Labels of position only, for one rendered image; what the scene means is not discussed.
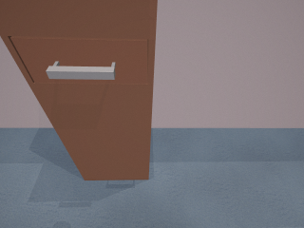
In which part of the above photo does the drawer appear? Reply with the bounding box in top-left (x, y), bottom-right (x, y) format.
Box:
top-left (10, 36), bottom-right (147, 84)

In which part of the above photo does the handle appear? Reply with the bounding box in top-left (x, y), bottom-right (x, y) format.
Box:
top-left (46, 61), bottom-right (116, 80)

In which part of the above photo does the cabinet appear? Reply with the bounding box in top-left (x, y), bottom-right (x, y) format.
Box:
top-left (0, 0), bottom-right (158, 181)

